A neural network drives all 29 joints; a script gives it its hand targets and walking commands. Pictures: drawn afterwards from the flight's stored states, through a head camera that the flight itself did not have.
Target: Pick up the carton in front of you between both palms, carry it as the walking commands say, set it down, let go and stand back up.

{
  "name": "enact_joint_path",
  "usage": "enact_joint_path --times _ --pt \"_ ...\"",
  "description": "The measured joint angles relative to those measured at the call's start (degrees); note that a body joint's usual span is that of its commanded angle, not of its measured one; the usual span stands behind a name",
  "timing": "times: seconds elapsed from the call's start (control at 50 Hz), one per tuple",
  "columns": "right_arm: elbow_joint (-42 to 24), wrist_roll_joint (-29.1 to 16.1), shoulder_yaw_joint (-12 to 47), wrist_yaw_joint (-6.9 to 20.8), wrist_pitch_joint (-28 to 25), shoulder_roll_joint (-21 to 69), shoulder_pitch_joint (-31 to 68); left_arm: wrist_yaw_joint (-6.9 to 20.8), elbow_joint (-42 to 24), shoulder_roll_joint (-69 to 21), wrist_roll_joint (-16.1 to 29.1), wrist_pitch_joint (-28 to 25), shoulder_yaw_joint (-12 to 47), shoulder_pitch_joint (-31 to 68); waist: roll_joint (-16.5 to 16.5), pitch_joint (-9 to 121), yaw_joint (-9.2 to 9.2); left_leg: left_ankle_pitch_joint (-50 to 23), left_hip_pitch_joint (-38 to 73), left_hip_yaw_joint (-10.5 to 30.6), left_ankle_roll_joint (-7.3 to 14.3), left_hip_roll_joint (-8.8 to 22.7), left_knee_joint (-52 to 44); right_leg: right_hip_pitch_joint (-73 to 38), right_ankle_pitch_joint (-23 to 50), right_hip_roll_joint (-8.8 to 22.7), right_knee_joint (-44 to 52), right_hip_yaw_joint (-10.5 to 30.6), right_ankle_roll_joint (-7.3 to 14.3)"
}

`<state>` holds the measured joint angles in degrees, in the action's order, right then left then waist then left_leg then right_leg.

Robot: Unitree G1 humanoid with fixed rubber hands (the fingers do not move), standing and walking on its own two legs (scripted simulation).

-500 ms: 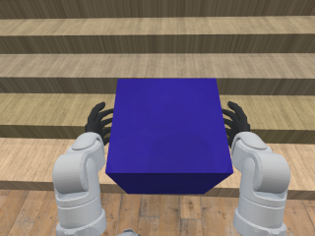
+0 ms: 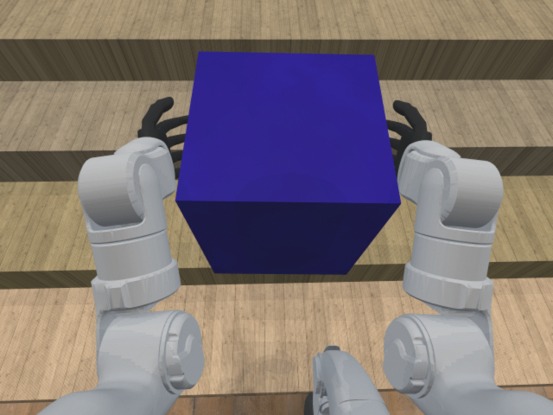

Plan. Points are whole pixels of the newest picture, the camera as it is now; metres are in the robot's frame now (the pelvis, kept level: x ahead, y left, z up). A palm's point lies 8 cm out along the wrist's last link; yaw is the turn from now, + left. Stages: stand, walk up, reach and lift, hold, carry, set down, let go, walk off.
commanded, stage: carry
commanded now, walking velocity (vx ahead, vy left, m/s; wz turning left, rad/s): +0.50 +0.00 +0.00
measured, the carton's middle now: (283, 179) +0.42 -0.02 +0.07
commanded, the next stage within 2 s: none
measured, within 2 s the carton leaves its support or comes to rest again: neither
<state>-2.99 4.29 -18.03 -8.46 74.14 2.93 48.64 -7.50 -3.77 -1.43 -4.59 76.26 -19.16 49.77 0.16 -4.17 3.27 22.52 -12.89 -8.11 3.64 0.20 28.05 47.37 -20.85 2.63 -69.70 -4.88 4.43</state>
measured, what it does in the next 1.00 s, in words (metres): climbs: right foot 0.15 m higher, then left foot 0.16 m higher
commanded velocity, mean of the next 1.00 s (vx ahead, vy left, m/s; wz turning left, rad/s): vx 0.15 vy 0.00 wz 0.00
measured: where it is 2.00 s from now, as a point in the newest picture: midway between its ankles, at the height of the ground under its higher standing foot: (425, 9)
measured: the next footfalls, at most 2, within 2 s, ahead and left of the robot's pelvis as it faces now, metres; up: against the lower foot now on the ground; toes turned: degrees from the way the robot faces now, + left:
right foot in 0.20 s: +0.39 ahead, -0.14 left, +0.15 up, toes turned +5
left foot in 0.60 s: +0.53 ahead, -0.12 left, +0.30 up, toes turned +5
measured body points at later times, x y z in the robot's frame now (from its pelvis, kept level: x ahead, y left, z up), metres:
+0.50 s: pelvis +0.39 -0.18 +0.17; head +0.52 -0.14 +0.59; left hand +0.73 +0.07 +0.23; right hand +0.81 -0.22 +0.23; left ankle +0.39 -0.08 -0.40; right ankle +0.35 -0.15 -0.56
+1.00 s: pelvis +0.69 -0.31 +0.31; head +0.76 -0.35 +0.75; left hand +1.11 -0.20 +0.49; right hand +1.11 -0.50 +0.50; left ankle +0.62 -0.16 -0.24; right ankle +0.58 -0.35 -0.43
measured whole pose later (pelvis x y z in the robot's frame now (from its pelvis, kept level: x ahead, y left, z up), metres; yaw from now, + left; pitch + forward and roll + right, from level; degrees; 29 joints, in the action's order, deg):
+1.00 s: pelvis +0.69 -0.31 +0.31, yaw -2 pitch +5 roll +4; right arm 9.5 -0.7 -15.0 -10.2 76.0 -4.5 62.9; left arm -5.3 -1.8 -1.0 -9.4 77.1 -21.0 54.5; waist -1.0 -3.7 2.6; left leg 32.9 -39.8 0.1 1.1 -2.7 91.7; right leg 10.3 -21.8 -2.4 -29.5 -0.6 5.0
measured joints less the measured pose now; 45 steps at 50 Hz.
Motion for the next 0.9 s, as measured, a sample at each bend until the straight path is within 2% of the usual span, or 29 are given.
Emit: enact_joint_path --times 0.02,0.12,0.14,0.16,0.2,0.22,0.24,0.28,0.32,0.36,0.42,0.46,0.48,0.52,0.54,0.58,0.6,0.62,0.64,0.66,0.68,0.72,0.76,0.78,0.82,0.84,0.86,0.88,0.9 --pt "-0.7 0.07 0.41 0.0 -0.21 0.4 -0.86 0.15 -1.19 -0.33 -0.11 -0.04 -0.13 -1.09 0.17 0.98 0.67 1.45 1.13 0.55 -0.33 -0.07 0.07 1.01 -1.3 0.07 -5.63 0.34 0.33" --pt "-0.34 -0.88 3.82 -0.94 -1.86 1.05 -2.46 1.22 -4.56 -0.04 -0.58 0.34 -1.67 -3.78 -0.36 4.53 6.52 7.75 7.72 3.5 -3.72 0.78 -1.42 17.18 -34.45 -4.38 -48.07 5.56 2.65" --pt "-0.46 -1.5 4.1 -1.18 -2.03 0.53 -2.69 1.38 -4.48 -0.3 -0.81 -0.06 -1.6 -3.79 -0.28 3.73 7.61 7.73 10.29 4.24 -5.05 1.56 -3.27 21.32 -34.62 -4.5 -48.19 5.72 3.26" --pt "-0.85 -2.24 3.94 -1.28 -2.11 -0.29 -3.12 1.44 -4.04 -0.99 -1.31 -0.8 -1.12 -3.67 -0.24 2.19 7.64 6.59 13.03 4.5 -5.76 2.61 -5.04 23.55 -33.03 -4.19 -39.58 4.95 3.71" --pt "-2.34 -4.02 2.54 -1.28 -1.93 -1.98 -5.75 1.47 -2.09 -3.02 -2.92 -2.55 1.22 -4.08 -0.86 -0.94 3.86 0.87 15.13 4.23 -4.79 4.93 -0.54 18.31 -15.09 -5.51 -13.47 2.19 3.68" --pt "-3.57 -4.7 1.56 -0.99 -1.33 -2.88 -6.76 1.34 -1.63 -4.26 -3.81 -3.18 2.42 -4.3 -0.62 -2.81 0.66 -1.55 12.89 6.39 -4.4 5.38 11.31 14.49 -0.8 -6.46 -8.05 0.8 4.1" --pt "-4.07 -5.14 1.01 -0.6 -1.55 -3.35 -6.74 1.06 -2.34 -4.57 -4.05 -3.8 3.45 -4.75 -0.43 -4.33 -1.76 -1.78 7.47 12.05 -4.34 2.79 28.19 12.99 2.7 -7.15 -8.51 -0.01 3.89" --pt "-4.39 -4.71 0.74 -0.16 -2.8 -2.79 -5.47 0.12 -4.82 -3.9 -2.88 -5.2 4.58 -6.41 0.41 -8.29 -5.08 -5.4 -2.81 20.3 -3.64 -3.91 56.25 8.12 -0.25 -8.94 -6.86 -1.1 3.64" --pt "-6.36 -2.97 0.48 0.02 -3.02 -0.59 -5.66 -0.25 -7.2 -3.44 -0.81 -6.02 4.17 -8.53 0.8 -11.2 -7.43 -8.43 -11.35 22.23 -3.32 -7.01 68.99 0.87 -4.01 -10.83 0.99 -1.52 4.7" --pt "-9.13 -0.69 0.15 0.43 -3.1 1.86 -7.15 -0.49 -8.47 -3.48 1.12 -6.63 3.4 -9.96 -0.4 -12.54 -9.48 -7.39 -19.28 20.03 -2.65 -7.8 73.07 -6.5 1.88 -11.6 11.53 -1.23 5.58" --pt "-11.81 2.39 -0.1 1.54 -4.63 4.22 -9.61 -0.56 -7.81 -3.62 2.94 -8.5 2.83 -10.52 -2.99 -13.27 -12.4 -2.3 -28.89 12.57 -1.97 -6.02 70.27 -17.95 3.3 -12.44 27.08 0.03 6.68" --pt "-11.85 4.01 -0.28 2.27 -6.03 5.07 -10.86 -0.6 -5.95 -3.19 3.75 -9.79 3.13 -10.43 -4.66 -12.26 -13.81 0.25 -33.26 6.51 -2.02 -4.82 64.03 -25.18 14.25 -12.07 36.99 1.39 4.71" --pt "-11.44 4.38 -0.23 2.97 -6.61 5.17 -11.3 -0.6 -4.71 -2.87 4.11 -10.43 3.27 -10.25 -4.87 -11.24 -14.43 1.26 -35.22 4.16 -1.7 -4.25 61.69 -28.16 15.67 -12.39 40.73 1.88 3.93" --pt "-9.76 5.51 0.19 3.36 -7.79 5.41 -12.19 -0.61 -1.85 -1.55 4.77 -11.13 3.94 -9.75 -6.06 -8.44 -15.98 -1.01 -37.15 2.19 -1.88 -3.52 62.14 -32.96 19.16 -12.68 46.53 3.35 2.04" --pt "-8.73 6.06 0.23 3.47 -8.18 5.54 -12.54 -0.77 -0.18 -0.89 5.23 -11.18 4.22 -9.36 -7.04 -6.6 -16.21 1.69 -36.73 1.79 -1.43 -3.78 63.07 -34.92 21.76 -12.3 49.27 4.05 0.75" --pt "-6.63 6.63 0.3 3.77 -8.46 4.8 -12.2 -1.27 3.14 0.14 6.15 -11.61 4.82 -8.05 -7.13 -4.52 -15.32 6.91 -33.27 0.23 -0.11 -5.28 53.7 -37.85 31.55 -11.73 53.16 3.9 -3.94" --pt "-5.19 7.06 1.26 3.46 -8.64 4.58 -11.15 -1.45 3.57 1.2 6.66 -11.42 4.83 -7.62 -6.51 -4.28 -14.49 4.2 -28.34 -1.08 1.68 -5.62 39.17 -35.01 38.64 -11.84 48.04 4.27 -10.01" --pt "-3.59 7.69 2.31 3.2 -8.72 4.63 -9.16 -0.95 3.4 2.82 7.28 -11.11 4.43 -7.36 -6.09 -5.12 -13.16 3.66 -22.68 -1.56 2.6 -6.44 30.52 -29.19 28.62 -10.79 29.97 8.14 -14.74" --pt "-2.36 8.31 3.48 2.91 -8.75 4.7 -7.99 -0.21 3.24 3.88 7.39 -11.05 4.15 -7.7 -4.61 -4.39 -10.68 4.33 -19.45 -1.9 2.89 -6.92 26.91 -22.17 9.67 -10.93 7.21 12.86 -15.8" --pt "-2.28 8.3 4.3 2.51 -8.07 4.43 -7.82 0.43 3.27 3.88 7.06 -10.73 3.59 -7.81 -2.14 -2.78 -7.76 5.07 -17.33 -1.42 2.8 -7.1 24.92 -16.61 -1.73 -11.43 -11.99 16.23 -15.04" --pt "-3.18 7.33 5.07 1.91 -6.86 3.67 -8.18 1.0 3.1 3.18 6.4 -9.97 2.69 -7.4 0.38 -1.19 -4.98 5.56 -15.38 -0.55 2.45 -7.02 22.94 -12.8 -9.14 -11.54 -25.9 17.97 -12.81" --pt "-4.75 3.97 7.29 -0.32 -4.96 1.76 -7.93 2.25 1.72 2.52 4.4 -7.86 0.85 -5.51 4.11 -0.52 0.93 4.79 -10.42 1.31 0.65 -5.8 17.15 -5.52 -22.09 -10.56 -38.53 19.19 -8.33" --pt "-5.74 0.17 8.68 -2.9 -3.1 -0.4 -6.45 3.53 0.93 2.44 2.48 -5.97 -0.38 -2.8 5.55 -2.0 6.5 3.11 -4.34 2.94 -0.3 -3.87 10.14 1.29 -27.47 -8.38 -32.73 16.41 -5.8" --pt "-5.68 -2.0 8.49 -4.22 -2.0 -1.49 -5.3 3.97 1.15 2.12 1.46 -5.25 -0.87 -1.47 5.63 -2.78 8.64 2.16 -1.16 3.92 -1.05 -2.8 6.58 3.0 -24.26 -6.86 -23.15 13.74 -5.33" --pt "-3.77 -5.61 6.72 -5.89 0.16 -3.48 -2.14 4.46 2.62 0.78 -0.97 -4.27 -1.78 0.77 5.27 -3.13 11.11 0.13 3.35 5.33 -2.1 -0.44 3.01 0.77 -10.54 -5.01 -2.57 7.96 -4.42" --pt "-2.29 -6.89 5.43 -5.95 1.02 -4.83 -0.63 4.45 3.67 -0.58 -2.46 -4.43 -1.9 1.46 5.82 -2.72 11.12 -1.36 3.09 6.04 -2.5 1.23 5.31 -4.86 -11.9 -5.11 3.01 5.15 -3.01" --pt "-0.28 -8.12 3.86 -5.93 1.75 -6.05 1.2 4.27 4.6 -1.8 -4.09 -4.34 -1.92 2.32 5.63 -1.84 10.07 -2.32 0.93 7.67 -3.06 1.51 12.25 -13.22 -6.72 -5.08 11.58 3.34 -1.42" --pt "2.69 -8.77 2.6 -5.59 2.08 -6.69 3.51 3.89 5.06 -2.19 -5.41 -3.47 -1.99 3.13 3.77 0.54 8.52 0.0 -2.7 8.27 -2.82 0.22 22.53 -22.39 7.09 -3.66 25.02 2.84 -0.35" --pt "6.4 -8.83 2.22 -4.9 1.73 -7.12 6.65 3.63 4.88 -1.5 -5.9 -2.08 -2.14 4.18 1.22 3.38 6.76 3.7 -7.3 7.6 -2.14 -1.04 33.91 -29.5 12.01 -2.49 36.09 3.53 -0.36"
